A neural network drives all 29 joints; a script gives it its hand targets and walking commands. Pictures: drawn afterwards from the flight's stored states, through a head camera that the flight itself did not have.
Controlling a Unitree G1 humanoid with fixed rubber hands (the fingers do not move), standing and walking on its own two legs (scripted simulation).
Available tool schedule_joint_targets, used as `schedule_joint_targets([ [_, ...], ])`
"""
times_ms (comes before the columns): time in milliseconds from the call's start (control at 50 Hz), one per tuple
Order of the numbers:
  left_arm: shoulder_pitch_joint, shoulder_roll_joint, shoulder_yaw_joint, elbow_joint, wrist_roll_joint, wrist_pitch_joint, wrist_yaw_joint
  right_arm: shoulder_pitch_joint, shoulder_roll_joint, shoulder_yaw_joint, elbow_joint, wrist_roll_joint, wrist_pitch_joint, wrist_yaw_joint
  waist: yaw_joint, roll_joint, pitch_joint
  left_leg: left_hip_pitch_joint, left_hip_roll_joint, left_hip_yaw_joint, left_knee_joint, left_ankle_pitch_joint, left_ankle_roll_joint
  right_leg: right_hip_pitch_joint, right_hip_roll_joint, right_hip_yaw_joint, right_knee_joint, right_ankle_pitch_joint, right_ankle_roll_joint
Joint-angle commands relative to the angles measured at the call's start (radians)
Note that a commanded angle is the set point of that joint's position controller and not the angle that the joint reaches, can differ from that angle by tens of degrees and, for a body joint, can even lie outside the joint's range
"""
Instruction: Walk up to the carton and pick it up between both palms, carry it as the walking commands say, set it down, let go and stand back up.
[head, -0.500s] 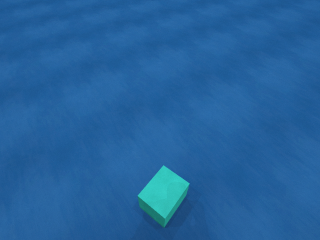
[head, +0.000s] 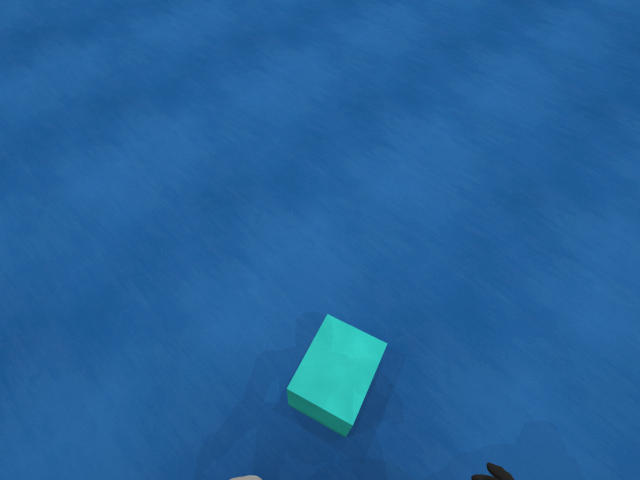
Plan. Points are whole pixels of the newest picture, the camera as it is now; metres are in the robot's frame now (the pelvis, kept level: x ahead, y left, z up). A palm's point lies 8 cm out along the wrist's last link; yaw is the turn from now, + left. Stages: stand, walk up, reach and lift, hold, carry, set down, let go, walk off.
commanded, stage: walk up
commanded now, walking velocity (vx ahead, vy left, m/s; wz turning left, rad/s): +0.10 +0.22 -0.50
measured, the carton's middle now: (336, 375) +0.44 -0.03 -0.67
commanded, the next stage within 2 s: none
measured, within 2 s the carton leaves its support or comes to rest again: neither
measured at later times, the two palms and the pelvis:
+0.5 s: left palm (120, 417) +0.19 +0.29 -0.11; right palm out of the picture +0.03 -0.18 -0.13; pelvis +0.06 +0.06 +0.01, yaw -11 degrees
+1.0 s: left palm (134, 433) +0.17 +0.27 -0.12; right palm out of the picture -0.01 -0.24 -0.13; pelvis +0.04 +0.03 +0.00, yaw -17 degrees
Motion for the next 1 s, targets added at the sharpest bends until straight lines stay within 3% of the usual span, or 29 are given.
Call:
schedule_joint_targets([
  [0, 0.014, 0.026, -0.001, -0.08, -0.007, -0.006, -0.022, 0.097, -0.165, -0.03, -0.035, 0.0, -0.01, -0.022, -0.061, 0.191, -0.128, 0.252, 0.26, -0.171, -0.257, 0.248, 0.098, -0.215, 0.021, -0.083, 0.287, 0.043, -0.022],
  [40, 0.013, 0.013, 0.004, -0.086, -0.006, 0.004, -0.034, 0.085, -0.127, -0.025, -0.03, -0.002, -0.02, -0.036, -0.049, 0.204, -0.113, 0.247, 0.229, -0.085, -0.209, 0.486, 0.118, -0.203, 0.027, -0.127, 0.296, 0.102, -0.006],
  [80, -0.039, -0.01, 0.002, -0.119, -0.007, 0.015, -0.038, 0.141, -0.108, -0.023, -0.002, -0.005, -0.027, -0.042, -0.063, 0.211, -0.105, 0.262, 0.239, -0.074, -0.197, 0.582, 0.147, -0.194, 0.035, -0.13, 0.241, 0.112, -0.004],
  [180, -0.148, -0.043, -0.023, -0.166, -0.017, 0.025, -0.048, 0.177, -0.106, -0.028, 0.017, -0.014, -0.021, -0.041, -0.067, 0.228, -0.087, 0.219, 0.239, -0.046, -0.213, 0.478, 0.17, -0.021, 0.068, -0.145, -0.052, 0.122, -0.021],
  [260, -0.153, -0.02, -0.031, -0.156, -0.022, 0.009, -0.04, 0.225, -0.112, -0.043, 0.026, -0.009, -0.017, -0.036, -0.035, 0.133, -0.097, 0.162, 0.23, -0.037, -0.121, 0.389, 0.135, 0.187, 0.063, -0.168, -0.34, 0.249, -0.042],
  [280, -0.128, 0.01, -0.029, -0.148, -0.018, -0.001, -0.036, 0.242, -0.096, -0.042, 0.023, -0.002, -0.02, -0.033, -0.014, 0.094, -0.108, 0.102, 0.191, -0.002, -0.056, 0.286, 0.103, 0.29, 0.021, -0.159, -0.431, 0.335, -0.058],
  [300, -0.088, 0.077, -0.017, -0.139, -0.011, -0.012, -0.033, 0.25, -0.071, -0.04, 0.002, -0.001, -0.027, -0.027, -0.001, -0.026, -0.128, -0.02, 0.12, 0.054, 0.088, 0.116, 0.056, 0.412, -0.126, -0.009, -0.443, 0.499, -0.09],
  [320, -0.075, 0.152, -0.001, -0.135, -0.002, -0.018, -0.025, 0.227, -0.036, -0.025, -0.034, 0.013, -0.021, -0.029, 0.024, -0.253, -0.11, -0.194, -0.008, 0.06, 0.29, -0.308, -0.022, 0.433, -0.376, 0.329, -0.527, 0.825, -0.229],
  [340, -0.071, 0.144, -0.002, -0.12, -0.008, -0.017, -0.022, 0.181, -0.063, -0.037, -0.026, 0.017, 0.0, -0.041, 0.028, -0.19, -0.085, -0.204, -0.007, -0.041, 0.472, -0.408, -0.039, 0.357, -0.401, 0.353, -0.555, 0.937, -0.304],
  [380, -0.208, 0.066, -0.021, -0.13, -0.015, -0.024, -0.021, 0.217, -0.066, -0.037, 0.011, 0.014, 0.01, -0.044, -0.035, -0.082, -0.042, -0.148, 0.028, -0.102, 0.517, -0.294, -0.054, 0.286, -0.269, 0.161, -0.538, 0.89, -0.248],
  [400, -0.254, 0.026, -0.034, -0.125, -0.022, -0.022, -0.022, 0.234, -0.064, -0.034, 0.033, 0.02, 0.008, -0.039, -0.064, -0.111, -0.036, -0.092, 0.021, -0.098, 0.451, -0.232, -0.05, 0.257, -0.185, 0.044, -0.526, 0.911, -0.206],
  [420, -0.291, 0.022, -0.026, -0.106, -0.027, -0.008, -0.022, 0.238, -0.069, -0.036, 0.033, 0.022, -0.002, -0.033, -0.088, -0.224, -0.035, -0.035, 0.021, -0.062, 0.357, -0.205, -0.043, 0.236, -0.089, -0.079, -0.517, 0.883, -0.163],
  [500, -0.172, 0.049, -0.015, -0.058, -0.016, 0.001, -0.03, 0.169, -0.06, -0.016, 0.024, 0.027, 0.001, -0.051, -0.068, -0.124, -0.066, 0.052, -0.019, 0.015, 0.147, -0.154, -0.045, 0.244, -0.08, -0.03, -0.487, 0.816, -0.166],
  [540, -0.204, 0.07, -0.005, -0.062, -0.023, 0.015, -0.032, 0.224, -0.08, -0.018, 0.044, 0.033, -0.006, -0.066, -0.122, -0.102, -0.05, 0.145, -0.01, 0.022, -0.013, -0.002, -0.035, 0.182, -0.049, -0.019, -0.421, 0.74, -0.129],
  [560, -0.223, 0.074, -0.003, -0.074, -0.029, 0.019, -0.037, 0.286, -0.132, -0.031, 0.067, 0.037, -0.013, -0.076, -0.151, -0.045, -0.068, 0.253, 0.053, -0.008, -0.081, 0.255, -0.02, 0.115, -0.006, -0.059, -0.335, 0.692, -0.086],
  [580, -0.21, 0.031, -0.01, -0.092, -0.027, 0.017, -0.039, 0.346, -0.211, -0.05, 0.081, 0.029, -0.02, -0.083, -0.156, 0.141, -0.094, 0.361, 0.254, -0.208, -0.106, 0.597, 0.034, -0.03, 0.068, -0.115, -0.157, 0.427, -0.024],
  [600, -0.197, 0.018, 0.005, -0.119, -0.022, 0.031, -0.035, 0.364, -0.283, -0.06, 0.048, 0.021, -0.02, -0.086, -0.132, 0.367, -0.08, 0.38, 0.513, -0.461, -0.119, 1.07, 0.159, -0.201, 0.128, -0.102, 0.083, -0.163, 0.039],
  [620, -0.195, 0.042, 0.012, -0.111, -0.029, 0.054, -0.034, 0.374, -0.29, -0.058, 0.029, 0.021, -0.009, -0.082, -0.122, 0.274, -0.099, 0.339, 0.528, -0.478, -0.117, 1.016, 0.201, -0.201, 0.093, -0.033, 0.229, -0.189, 0.058],
  [640, -0.2, 0.039, 0.01, -0.107, -0.021, 0.064, -0.044, 0.309, -0.267, -0.054, 0.019, 0.018, -0.003, -0.082, -0.1, 0.233, -0.098, 0.271, 0.476, -0.41, -0.163, 0.736, 0.19, -0.204, 0.082, -0.012, 0.315, -0.118, 0.06],
  [660, -0.202, 0.035, 0.007, -0.098, -0.016, 0.069, -0.058, 0.228, -0.248, -0.059, 0.003, 0.021, 0.003, -0.078, -0.08, 0.237, -0.098, 0.215, 0.406, -0.319, -0.228, 0.375, 0.16, -0.194, 0.083, -0.022, 0.368, -0.006, 0.047],
  [700, -0.175, 0.045, 0.003, -0.081, -0.01, 0.073, -0.09, 0.117, -0.214, -0.055, -0.018, 0.02, 0.004, -0.07, -0.046, 0.288, -0.06, 0.142, 0.299, -0.202, -0.308, 0.011, 0.101, -0.162, 0.078, -0.068, 0.36, 0.163, 0.042],
  [740, -0.174, 0.038, -0.008, -0.071, -0.015, 0.073, -0.097, 0.12, -0.186, -0.054, -0.001, 0.011, -0.004, -0.067, -0.047, 0.257, -0.021, 0.114, 0.26, -0.137, -0.326, -0.065, 0.086, -0.123, 0.073, -0.105, 0.275, 0.212, 0.043],
  [780, -0.185, 0.008, -0.029, -0.066, -0.023, 0.065, -0.089, 0.117, -0.16, -0.051, 0.017, 0.003, -0.014, -0.053, -0.061, 0.29, -0.002, 0.102, 0.221, -0.061, -0.337, -0.102, 0.091, -0.05, 0.085, -0.155, 0.1, 0.195, 0.035],
  [860, -0.222, 0.008, -0.051, -0.077, -0.032, 0.047, -0.079, 0.142, -0.216, -0.075, 0.045, -0.008, -0.007, -0.037, -0.082, 0.348, -0.002, 0.152, 0.248, -0.058, -0.285, -0.017, 0.115, 0.076, 0.098, -0.183, -0.217, 0.136, 0.029],
  [900, -0.14, 0.008, -0.051, -0.057, -0.032, 0.02, -0.067, 0.125, -0.225, -0.076, 0.055, -0.002, 0.01, -0.027, -0.033, 0.287, -0.035, 0.126, 0.228, -0.031, -0.158, 0.094, 0.096, 0.216, 0.122, -0.214, -0.431, 0.251, 0.02],
  [920, -0.11, 0.03, -0.046, -0.048, -0.029, 0.004, -0.062, 0.176, -0.182, -0.07, 0.066, 0.001, 0.015, -0.024, -0.026, 0.19, -0.065, 0.101, 0.184, -0.012, -0.067, 0.052, 0.067, 0.295, 0.074, -0.155, -0.51, 0.293, 0.019],
  [940, -0.092, 0.088, -0.034, -0.055, -0.02, -0.014, -0.059, 0.205, -0.118, -0.048, 0.061, 0.007, 0.017, -0.02, -0.023, -0.002, -0.057, 0.05, 0.104, 0.025, 0.089, -0.084, 0.022, 0.308, -0.068, 0.007, -0.599, 0.321, 0.007],
  [960, -0.11, 0.183, -0.011, -0.081, -0.01, -0.026, -0.056, 0.17, -0.082, -0.025, 0.012, 0.014, 0.024, -0.02, -0.023, -0.236, -0.024, -0.088, -0.008, 0.005, 0.234, -0.331, -0.025, 0.242, -0.254, 0.295, -0.654, 0.462, -0.058],
  [980, -0.109, 0.186, -0.007, -0.066, -0.003, -0.023, -0.049, 0.108, -0.115, -0.02, 0.011, 0.015, 0.04, -0.031, -0.007, -0.263, -0.029, -0.076, 0.017, -0.086, 0.329, -0.355, -0.014, 0.168, -0.276, 0.329, -0.7, 0.422, -0.137],
])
